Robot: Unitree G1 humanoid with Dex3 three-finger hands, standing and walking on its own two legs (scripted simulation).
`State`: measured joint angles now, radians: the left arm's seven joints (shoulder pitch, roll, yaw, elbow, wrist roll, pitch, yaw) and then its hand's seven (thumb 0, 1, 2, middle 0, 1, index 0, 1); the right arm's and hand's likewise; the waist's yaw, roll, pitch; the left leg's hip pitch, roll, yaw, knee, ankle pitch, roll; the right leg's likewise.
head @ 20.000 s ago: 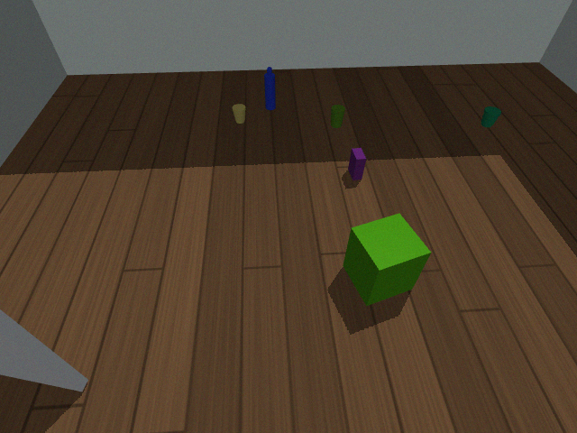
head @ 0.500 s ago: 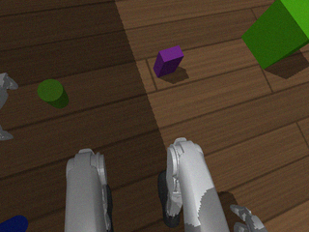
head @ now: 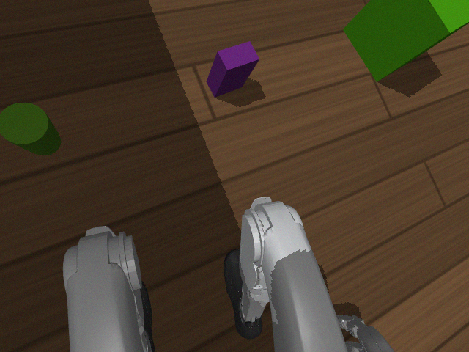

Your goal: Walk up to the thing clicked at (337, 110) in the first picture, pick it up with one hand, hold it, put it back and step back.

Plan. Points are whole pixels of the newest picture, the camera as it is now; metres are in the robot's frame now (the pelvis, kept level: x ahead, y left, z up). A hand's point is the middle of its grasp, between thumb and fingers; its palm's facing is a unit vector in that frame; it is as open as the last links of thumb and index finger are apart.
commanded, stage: rise first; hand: left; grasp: from above
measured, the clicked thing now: (35, 133) +0.53 +0.30 -0.30
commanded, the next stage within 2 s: none
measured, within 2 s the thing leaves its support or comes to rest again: neither
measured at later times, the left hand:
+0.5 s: hand out of the picture +0.48 +0.36 -0.17, palm faces -0.45 -0.05 -0.89, open 14.2 cm
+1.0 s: hand out of the picture +0.49 +0.35 -0.18, palm faces -0.45 -0.05 -0.89, open 14.2 cm
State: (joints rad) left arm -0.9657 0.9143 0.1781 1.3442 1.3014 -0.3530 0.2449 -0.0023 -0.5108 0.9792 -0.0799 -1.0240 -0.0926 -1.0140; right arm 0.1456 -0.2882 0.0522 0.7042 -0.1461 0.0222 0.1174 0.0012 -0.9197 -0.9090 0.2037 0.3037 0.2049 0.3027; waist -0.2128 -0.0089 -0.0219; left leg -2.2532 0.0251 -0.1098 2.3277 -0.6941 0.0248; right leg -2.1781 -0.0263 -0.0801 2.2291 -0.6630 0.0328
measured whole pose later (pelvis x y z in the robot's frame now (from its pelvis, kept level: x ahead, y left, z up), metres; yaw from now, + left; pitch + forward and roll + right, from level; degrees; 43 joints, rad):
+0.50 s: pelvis +0.00 +0.00 -0.01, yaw -2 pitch +35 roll -10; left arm -1.01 0.95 0.17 1.39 1.30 -0.31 0.27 0.00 -0.55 1.01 -0.07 -1.04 -0.08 -1.04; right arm 0.16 -0.29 0.09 0.68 -0.15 0.02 0.13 0.00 -0.92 -0.91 0.20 0.30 0.20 0.30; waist -0.25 -0.02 0.00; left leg -2.29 0.03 -0.13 2.37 -0.71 0.03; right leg -2.21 -0.02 -0.09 2.25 -0.67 0.04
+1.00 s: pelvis +0.00 +0.00 -0.02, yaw -2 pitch +34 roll -11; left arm -1.05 0.97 0.16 1.43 1.31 -0.30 0.28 0.00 -0.56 1.01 -0.09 -1.04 -0.08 -1.04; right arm 0.16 -0.29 0.12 0.68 -0.15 0.02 0.14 0.00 -0.93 -0.91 0.20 0.30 0.20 0.30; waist -0.27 -0.02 0.02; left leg -2.32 0.03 -0.14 2.40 -0.70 0.03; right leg -2.23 -0.01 -0.10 2.28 -0.65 0.04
